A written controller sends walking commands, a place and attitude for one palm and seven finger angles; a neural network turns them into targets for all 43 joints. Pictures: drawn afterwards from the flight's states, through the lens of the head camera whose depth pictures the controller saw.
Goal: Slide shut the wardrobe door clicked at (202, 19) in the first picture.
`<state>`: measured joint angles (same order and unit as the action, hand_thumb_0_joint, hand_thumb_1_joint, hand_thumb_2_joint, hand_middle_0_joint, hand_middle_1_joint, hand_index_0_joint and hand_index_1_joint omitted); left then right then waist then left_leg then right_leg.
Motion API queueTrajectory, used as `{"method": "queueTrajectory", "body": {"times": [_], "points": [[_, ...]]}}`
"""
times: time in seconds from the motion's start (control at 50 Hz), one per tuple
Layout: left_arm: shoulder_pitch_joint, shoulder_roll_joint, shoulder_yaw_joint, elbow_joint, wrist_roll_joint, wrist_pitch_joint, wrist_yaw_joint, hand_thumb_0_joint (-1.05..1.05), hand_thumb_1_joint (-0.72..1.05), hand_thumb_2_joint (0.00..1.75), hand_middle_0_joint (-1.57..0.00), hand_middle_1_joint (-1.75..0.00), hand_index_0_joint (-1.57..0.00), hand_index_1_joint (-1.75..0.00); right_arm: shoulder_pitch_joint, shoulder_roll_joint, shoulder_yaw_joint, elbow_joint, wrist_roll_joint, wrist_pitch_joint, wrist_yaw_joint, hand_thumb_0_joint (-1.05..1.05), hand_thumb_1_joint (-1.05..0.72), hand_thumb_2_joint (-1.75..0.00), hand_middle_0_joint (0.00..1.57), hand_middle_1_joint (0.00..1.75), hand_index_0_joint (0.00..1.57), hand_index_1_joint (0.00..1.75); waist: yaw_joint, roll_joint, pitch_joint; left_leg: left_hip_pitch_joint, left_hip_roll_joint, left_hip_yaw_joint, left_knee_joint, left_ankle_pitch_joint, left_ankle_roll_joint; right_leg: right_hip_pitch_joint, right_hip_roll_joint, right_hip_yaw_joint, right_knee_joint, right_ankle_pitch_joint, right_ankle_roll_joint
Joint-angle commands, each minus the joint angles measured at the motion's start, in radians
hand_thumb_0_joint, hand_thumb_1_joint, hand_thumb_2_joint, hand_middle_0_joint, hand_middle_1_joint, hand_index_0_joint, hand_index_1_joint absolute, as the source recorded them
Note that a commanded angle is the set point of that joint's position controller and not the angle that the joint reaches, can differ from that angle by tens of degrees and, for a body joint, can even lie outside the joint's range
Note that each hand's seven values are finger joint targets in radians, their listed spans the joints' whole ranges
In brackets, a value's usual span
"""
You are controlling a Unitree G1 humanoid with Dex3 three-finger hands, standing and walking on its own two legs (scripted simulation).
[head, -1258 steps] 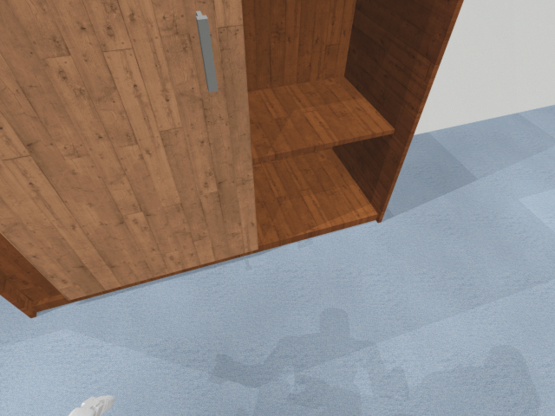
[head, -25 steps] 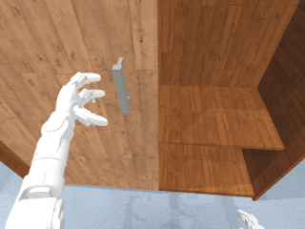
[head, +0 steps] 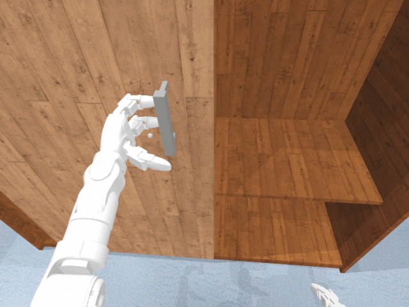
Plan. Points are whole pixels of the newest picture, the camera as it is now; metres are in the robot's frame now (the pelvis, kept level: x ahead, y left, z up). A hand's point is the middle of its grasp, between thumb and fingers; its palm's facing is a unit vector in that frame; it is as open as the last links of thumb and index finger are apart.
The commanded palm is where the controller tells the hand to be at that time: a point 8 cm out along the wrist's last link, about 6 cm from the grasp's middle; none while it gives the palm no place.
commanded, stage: feel for the door with the fingertips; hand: left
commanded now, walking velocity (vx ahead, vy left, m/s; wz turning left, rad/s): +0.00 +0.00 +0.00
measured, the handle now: (167, 120) +0.46 +0.09 +0.14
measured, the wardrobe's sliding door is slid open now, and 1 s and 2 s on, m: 0.59 0.59 0.59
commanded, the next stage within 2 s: slide the fingers in behind the handle in 0.44 s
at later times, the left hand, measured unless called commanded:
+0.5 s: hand (150, 129) +0.42 +0.12 +0.16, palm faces -0.05 -1.00 -0.02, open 13.8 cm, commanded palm +0.41 +0.17 +0.15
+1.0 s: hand (150, 130) +0.42 +0.12 +0.15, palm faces -0.05 -1.00 +0.01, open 13.8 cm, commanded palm +0.40 +0.17 +0.15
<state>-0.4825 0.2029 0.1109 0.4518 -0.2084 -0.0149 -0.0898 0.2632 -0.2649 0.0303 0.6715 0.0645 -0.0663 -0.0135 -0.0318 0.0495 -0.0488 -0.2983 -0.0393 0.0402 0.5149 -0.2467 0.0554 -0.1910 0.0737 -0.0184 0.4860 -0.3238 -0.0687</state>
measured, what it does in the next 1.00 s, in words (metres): stands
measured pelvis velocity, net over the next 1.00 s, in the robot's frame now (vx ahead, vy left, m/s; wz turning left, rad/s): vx -0.02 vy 0.01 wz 0.01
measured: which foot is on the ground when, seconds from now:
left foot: down 0.00-1.00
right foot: down 0.00-1.00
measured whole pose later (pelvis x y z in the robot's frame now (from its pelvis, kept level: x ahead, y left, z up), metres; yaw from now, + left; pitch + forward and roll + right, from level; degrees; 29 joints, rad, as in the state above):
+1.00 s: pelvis -0.02 +0.01 +0.00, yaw +0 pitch +3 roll -1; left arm -0.72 0.23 0.13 0.80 -0.20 -0.11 -0.08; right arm 0.31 -0.27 0.02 0.71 0.07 -0.09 -0.01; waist -0.06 0.04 -0.03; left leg -0.37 -0.04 0.03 0.55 -0.23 0.06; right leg -0.26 0.07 -0.03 0.51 -0.31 -0.06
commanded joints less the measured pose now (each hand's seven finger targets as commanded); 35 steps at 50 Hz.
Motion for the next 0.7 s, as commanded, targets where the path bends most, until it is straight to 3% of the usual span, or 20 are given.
{"method": "queueTrajectory", "body": {"times": [0.0, 0.04, 0.1, 0.12, 0.18, 0.2, 0.28, 0.32, 0.38, 0.4, 0.42, 0.44, 0.54, 0.58, 0.62, 0.64, 0.66, 0.68], "points": [[-0.476, 0.190, 0.059, -0.164, 0.014, -0.029, 0.019, 0.00, -0.50, 0.30, -0.30, -1.20, -0.30, -1.20, -0.060, -0.126, -0.051, -0.125, 0.003, -0.032, -0.013, 0.00, -0.90, -0.90, 0.20, 0.30, 0.20, 0.30, -0.015, -0.078, -0.212, 0.235, 0.029, -0.062, -0.012, 0.262, 0.007, -0.086, -0.049, 0.037, -0.080, 0.382, 0.056], [-0.453, 0.203, 0.076, -0.139, 0.012, -0.016, 0.019, 0.00, -0.50, 0.30, -0.30, -1.20, -0.30, -1.20, -0.065, -0.128, -0.051, -0.129, 0.005, -0.025, -0.014, 0.00, -0.90, -0.90, 0.20, 0.30, 0.20, 0.30, -0.005, -0.075, -0.206, 0.234, 0.029, -0.062, -0.011, 0.258, 0.008, -0.080, -0.050, 0.041, -0.086, 0.377, 0.053], [-0.494, 0.175, 0.055, -0.194, -0.002, -0.025, 0.005, 0.00, -0.50, 0.30, -0.30, -1.20, -0.30, -1.20, -0.072, -0.122, -0.051, -0.142, 0.004, -0.030, -0.017, 0.00, -0.90, -0.90, 0.20, 0.30, 0.20, 0.30, -0.005, -0.027, -0.273, 0.285, 0.028, -0.069, -0.009, 0.305, 0.004, -0.068, -0.048, 0.036, -0.077, 0.399, 0.046], [-0.519, 0.180, 0.050, -0.196, -0.007, -0.036, 0.005, 0.00, -0.50, 0.30, -0.30, -1.20, -0.30, -1.20, -0.064, -0.122, -0.051, -0.133, 0.001, -0.030, -0.018, 0.00, -0.90, -0.90, 0.20, 0.30, 0.20, 0.30, -0.014, -0.048, -0.275, 0.286, 0.030, -0.068, -0.005, 0.308, 0.005, -0.057, -0.050, 0.035, -0.080, 0.401, 0.046], [-0.524, 0.188, 0.065, -0.152, -0.010, -0.051, -0.004, 0.00, -0.50, 0.30, -0.30, -1.20, -0.30, -1.20, -0.056, -0.126, -0.053, -0.125, 0.003, -0.033, -0.020, 0.00, -0.90, -0.90, 0.20, 0.30, 0.20, 0.30, -0.017, -0.087, -0.263, 0.276, 0.030, -0.072, -0.006, 0.300, 0.007, -0.070, -0.044, 0.035, -0.078, 0.404, 0.048], [-0.561, 0.147, 0.022, -0.158, -0.009, -0.056, -0.009, 0.00, -0.50, 0.30, -0.30, -1.20, -0.30, -1.20, -0.057, -0.124, -0.052, -0.123, 0.004, -0.035, -0.018, 0.00, -0.90, -0.90, 0.20, 0.30, 0.20, 0.30, -0.030, -0.069, -0.258, 0.285, 0.028, -0.071, -0.006, 0.293, 0.007, -0.089, -0.044, 0.034, -0.079, 0.392, 0.050], [-0.614, 0.180, 0.047, -0.043, -0.002, -0.053, 0.002, 0.00, -0.50, 0.30, -0.30, -1.20, -0.30, -1.20, -0.037, -0.132, -0.054, -0.095, 0.005, -0.032, -0.021, 0.00, -0.90, -0.90, 0.20, 0.30, 0.20, 0.30, -0.042, -0.086, -0.210, 0.247, 0.028, -0.078, -0.010, 0.208, 0.008, -0.137, -0.044, 0.037, -0.095, 0.296, 0.051], [-0.637, 0.202, 0.056, -0.032, 0.007, -0.061, 0.009, 0.00, -0.50, 0.30, -0.30, -1.20, -0.30, -1.20, -0.030, -0.133, -0.053, -0.092, 0.002, -0.029, -0.020, 0.00, -0.90, -0.90, 0.20, 0.30, 0.20, 0.30, -0.033, -0.064, -0.231, 0.240, 0.026, -0.081, -0.011, 0.210, 0.005, -0.118, -0.048, 0.035, -0.089, 0.286, 0.044], [-0.689, 0.183, 0.045, -0.007, 0.013, -0.081, 0.015, 0.00, -0.50, 0.30, -0.30, -1.20, -0.30, -1.20, -0.022, -0.129, -0.053, -0.090, 0.001, -0.034, -0.017, 0.00, -0.90, -0.90, 0.20, 0.30, 0.20, 0.30, -0.042, -0.034, -0.253, 0.270, 0.028, -0.088, -0.005, 0.223, 0.004, -0.143, -0.044, 0.035, -0.082, 0.287, 0.043], [-0.719, 0.183, 0.045, -0.025, 0.015, -0.094, 0.018, 0.00, -0.50, 0.30, -0.30, -1.20, -0.30, -1.20, -0.014, -0.130, -0.055, -0.088, 0.000, -0.038, -0.015, 0.00, -0.90, -0.90, 0.20, 0.30, 0.20, 0.30, -0.040, -0.020, -0.290, 0.290, 0.029, -0.092, -0.004, 0.238, 0.001, -0.139, -0.042, 0.032, -0.076, 0.292, 0.041], [-0.719, 0.167, 0.029, -0.024, 0.014, -0.107, 0.020, 0.00, -0.50, 0.30, -0.30, -1.20, -0.30, -1.20, -0.010, -0.127, -0.057, -0.088, -0.004, -0.040, -0.014, 0.00, -0.90, -0.90, 0.20, 0.30, 0.20, 0.30, -0.041, -0.040, -0.304, 0.296, 0.031, -0.094, -0.001, 0.254, 0.001, -0.128, -0.043, 0.028, -0.074, 0.298, 0.039], [-0.694, 0.184, 0.057, 0.000, 0.015, -0.113, 0.022, 0.00, -0.50, 0.30, -0.30, -1.20, -0.30, -1.20, -0.005, -0.132, -0.061, -0.085, -0.003, -0.042, -0.013, 0.00, -0.90, -0.90, 0.20, 0.30, 0.20, 0.30, -0.034, -0.046, -0.311, 0.304, 0.035, -0.095, 0.001, 0.269, 0.000, -0.135, -0.038, 0.030, -0.068, 0.315, 0.040], [-0.790, 0.174, 0.045, 0.102, 0.012, -0.132, 0.021, 0.00, -0.50, 0.30, -0.30, -1.20, -0.30, -1.20, 0.014, -0.139, -0.061, -0.055, 0.000, -0.047, -0.016, 0.00, -0.90, -0.90, 0.20, 0.30, 0.20, 0.30, -0.065, -0.111, -0.231, 0.241, 0.033, -0.086, 0.001, 0.193, 0.009, -0.173, -0.036, 0.037, -0.084, 0.269, 0.051], [-0.785, 0.214, 0.081, 0.130, 0.012, -0.136, 0.018, 0.00, -0.50, 0.30, -0.30, -1.20, -0.30, -1.20, 0.025, -0.142, -0.060, -0.052, -0.003, -0.047, -0.017, 0.00, -0.90, -0.90, 0.20, 0.30, 0.20, 0.30, -0.054, -0.097, -0.243, 0.222, 0.027, -0.085, -0.002, 0.175, 0.010, -0.157, -0.040, 0.042, -0.085, 0.258, 0.051], [-0.789, 0.169, 0.030, 0.105, 0.015, -0.153, 0.007, 0.00, -0.50, 0.30, -0.30, -1.20, -0.30, -1.20, 0.023, -0.136, -0.060, -0.057, -0.003, -0.051, -0.013, 0.00, -0.90, -0.90, 0.20, 0.30, 0.20, 0.30, -0.056, -0.060, -0.268, 0.247, 0.027, -0.090, 0.000, 0.193, 0.006, -0.154, -0.044, 0.033, -0.076, 0.259, 0.044], [-0.735, 0.167, 0.045, 0.133, 0.016, -0.151, 0.006, 0.00, -0.50, 0.30, -0.30, -1.20, -0.30, -1.20, 0.022, -0.137, -0.063, -0.057, 0.001, -0.055, -0.011, 0.00, -0.90, -0.90, 0.20, 0.30, 0.20, 0.30, -0.045, -0.057, -0.271, 0.261, 0.029, -0.090, 0.005, 0.201, 0.005, -0.168, -0.038, 0.036, -0.074, 0.265, 0.044], [-0.774, 0.153, 0.020, 0.108, 0.015, -0.155, 0.003, 0.00, -0.50, 0.30, -0.30, -1.20, -0.30, -1.20, 0.024, -0.137, -0.060, -0.059, -0.002, -0.057, -0.011, 0.00, -0.90, -0.90, 0.20, 0.30, 0.20, 0.30, -0.057, -0.049, -0.276, 0.267, 0.030, -0.095, 0.002, 0.195, 0.003, -0.174, -0.039, 0.030, -0.072, 0.255, 0.045], [-0.749, 0.158, 0.034, 0.117, 0.014, -0.155, 0.004, 0.00, -0.50, 0.30, -0.30, -1.20, -0.30, -1.20, 0.026, -0.137, -0.063, -0.059, 0.000, -0.060, -0.010, 0.00, -0.90, -0.90, 0.20, 0.30, 0.20, 0.30, -0.048, -0.049, -0.279, 0.277, 0.033, -0.097, 0.004, 0.197, 0.003, -0.183, -0.037, 0.030, -0.073, 0.247, 0.043]]}}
